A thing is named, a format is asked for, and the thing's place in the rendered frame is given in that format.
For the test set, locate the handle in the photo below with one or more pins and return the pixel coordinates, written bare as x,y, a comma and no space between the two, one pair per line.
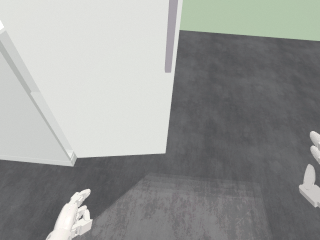
171,27

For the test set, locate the fridge door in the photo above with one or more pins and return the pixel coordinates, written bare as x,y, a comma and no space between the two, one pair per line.
100,66

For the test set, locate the robot left forearm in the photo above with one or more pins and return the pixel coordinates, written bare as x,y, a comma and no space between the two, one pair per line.
60,234

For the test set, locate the robot right hand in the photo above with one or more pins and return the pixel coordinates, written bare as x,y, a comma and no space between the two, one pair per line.
310,191

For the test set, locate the robot left hand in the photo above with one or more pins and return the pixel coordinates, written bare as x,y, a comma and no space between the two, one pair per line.
70,214

